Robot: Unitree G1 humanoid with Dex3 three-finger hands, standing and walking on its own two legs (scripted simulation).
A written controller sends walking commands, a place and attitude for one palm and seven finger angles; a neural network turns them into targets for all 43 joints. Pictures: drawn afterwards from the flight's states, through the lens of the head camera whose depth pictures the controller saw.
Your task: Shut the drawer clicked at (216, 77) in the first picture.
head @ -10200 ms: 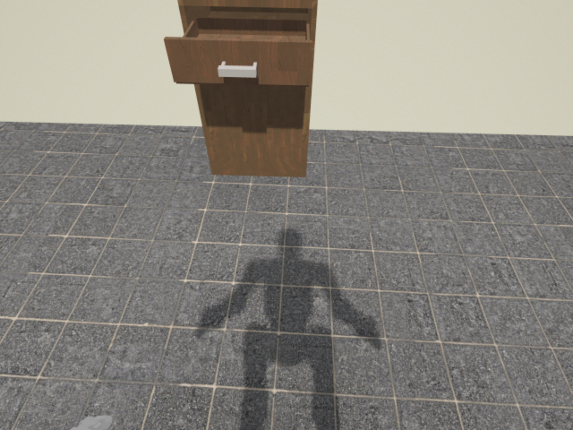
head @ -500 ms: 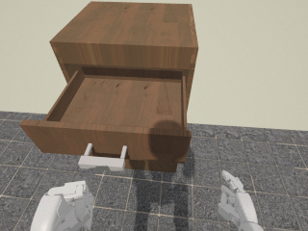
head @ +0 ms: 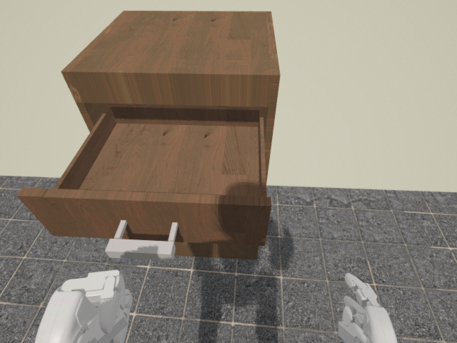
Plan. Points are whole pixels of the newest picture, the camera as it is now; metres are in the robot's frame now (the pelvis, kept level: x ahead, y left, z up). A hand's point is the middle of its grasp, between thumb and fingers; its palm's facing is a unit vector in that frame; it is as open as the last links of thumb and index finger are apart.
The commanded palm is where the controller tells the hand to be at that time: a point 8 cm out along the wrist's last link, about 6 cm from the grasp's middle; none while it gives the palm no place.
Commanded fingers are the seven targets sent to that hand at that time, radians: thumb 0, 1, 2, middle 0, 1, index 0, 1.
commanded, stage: raise the hand and make a fist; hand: left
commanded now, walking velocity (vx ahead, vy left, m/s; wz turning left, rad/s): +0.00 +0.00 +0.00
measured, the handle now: (144, 238) +0.30 +0.18 +0.02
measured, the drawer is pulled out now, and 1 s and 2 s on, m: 0.30 0.30 0.30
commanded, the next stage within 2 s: bring the fist close to the handle in 0.04 s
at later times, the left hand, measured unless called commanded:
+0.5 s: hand (134, 316) +0.15 +0.14 +0.08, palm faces +0.02 -1.00 -0.06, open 3.2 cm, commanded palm +0.12 +0.20 +0.08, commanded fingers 0.00 0.90 0.90 -1.40 -1.60 -1.40 -1.60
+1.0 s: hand (150, 296) +0.19 +0.14 +0.04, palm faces -0.01 -1.00 -0.03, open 3.2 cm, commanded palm +0.17 +0.20 +0.03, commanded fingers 0.00 0.90 0.90 -1.40 -1.60 -1.40 -1.60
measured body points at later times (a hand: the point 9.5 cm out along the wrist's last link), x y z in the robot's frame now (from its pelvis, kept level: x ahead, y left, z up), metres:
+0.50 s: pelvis +0.00 -0.02 +0.00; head +0.01 -0.03 +0.44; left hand +0.14 +0.19 +0.09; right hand +0.19 -0.24 -0.07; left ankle +0.01 +0.11 -0.69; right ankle -0.03 -0.10 -0.69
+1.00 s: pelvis -0.01 +0.00 -0.03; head +0.04 -0.01 +0.42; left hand +0.19 +0.19 +0.04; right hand +0.17 -0.24 -0.10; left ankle +0.01 +0.11 -0.69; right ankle -0.03 -0.10 -0.69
